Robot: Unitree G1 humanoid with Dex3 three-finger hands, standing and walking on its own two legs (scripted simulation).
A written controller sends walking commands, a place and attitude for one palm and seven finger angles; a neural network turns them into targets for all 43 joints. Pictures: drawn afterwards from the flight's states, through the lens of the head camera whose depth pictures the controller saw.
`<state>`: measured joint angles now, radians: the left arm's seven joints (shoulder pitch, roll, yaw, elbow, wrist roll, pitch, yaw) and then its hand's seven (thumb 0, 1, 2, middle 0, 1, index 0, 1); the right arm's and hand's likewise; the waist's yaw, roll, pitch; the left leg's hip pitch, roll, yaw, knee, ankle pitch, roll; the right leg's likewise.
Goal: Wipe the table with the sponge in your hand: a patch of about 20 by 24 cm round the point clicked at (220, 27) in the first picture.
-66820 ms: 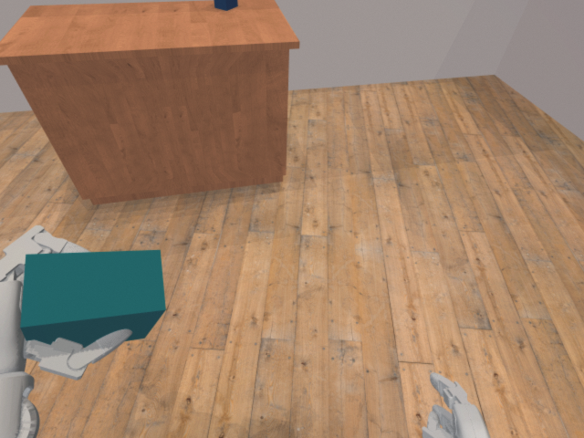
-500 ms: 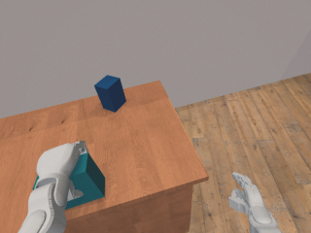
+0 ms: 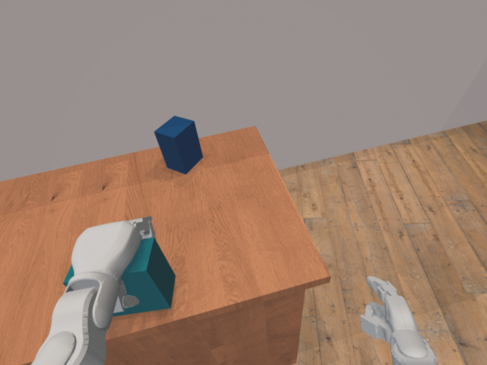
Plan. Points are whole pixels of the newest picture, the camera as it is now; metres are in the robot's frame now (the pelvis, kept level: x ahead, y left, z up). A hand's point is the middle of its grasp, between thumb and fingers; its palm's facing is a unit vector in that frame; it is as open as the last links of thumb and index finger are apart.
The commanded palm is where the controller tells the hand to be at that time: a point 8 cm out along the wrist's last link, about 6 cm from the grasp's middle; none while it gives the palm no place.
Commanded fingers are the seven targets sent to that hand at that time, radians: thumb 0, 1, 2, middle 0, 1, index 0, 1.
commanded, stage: move the sponge above the wiping area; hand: left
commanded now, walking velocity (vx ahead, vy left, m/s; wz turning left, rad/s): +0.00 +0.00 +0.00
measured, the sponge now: (129, 284) +0.21 +0.25 +0.03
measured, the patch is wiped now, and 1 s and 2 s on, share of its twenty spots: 0.05 0.05 0.05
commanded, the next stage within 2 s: lower the sponge onto the table in 0.90 s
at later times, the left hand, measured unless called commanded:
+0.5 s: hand (116, 247) +0.23 +0.25 +0.11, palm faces +0.10 -0.06 -0.99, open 10.2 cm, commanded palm +0.19 +0.25 +0.18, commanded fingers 0.00 0.10 1.30 -1.20 -1.60 -1.20 -1.60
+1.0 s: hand (97, 234) +0.24 +0.27 +0.13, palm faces +0.18 -0.08 -0.98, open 10.2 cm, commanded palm +0.19 +0.25 +0.18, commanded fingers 0.00 0.10 1.30 -1.20 -1.60 -1.20 -1.60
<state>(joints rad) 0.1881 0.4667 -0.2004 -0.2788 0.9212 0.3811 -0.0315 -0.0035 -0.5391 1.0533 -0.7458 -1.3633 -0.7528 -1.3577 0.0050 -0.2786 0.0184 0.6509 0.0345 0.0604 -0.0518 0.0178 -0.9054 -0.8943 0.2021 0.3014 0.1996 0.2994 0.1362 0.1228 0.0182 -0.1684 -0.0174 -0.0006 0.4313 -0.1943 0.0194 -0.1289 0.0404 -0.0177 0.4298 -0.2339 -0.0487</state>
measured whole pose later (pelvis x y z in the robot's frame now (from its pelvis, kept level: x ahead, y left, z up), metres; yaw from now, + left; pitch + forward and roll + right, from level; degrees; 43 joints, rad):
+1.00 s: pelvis +0.00 -0.01 +0.00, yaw +0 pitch -5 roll +0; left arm 0.08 0.49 -0.06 -0.21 0.87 0.46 0.05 0.00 -0.54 1.06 -0.74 -1.36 -0.75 -1.36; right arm -0.01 -0.25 0.04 0.69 0.06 0.08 -0.03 0.02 -0.90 -0.89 0.20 0.30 0.20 0.30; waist 0.13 0.13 0.00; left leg -0.15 0.00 0.00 0.41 -0.18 0.00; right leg -0.11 0.06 -0.01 0.41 -0.22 -0.06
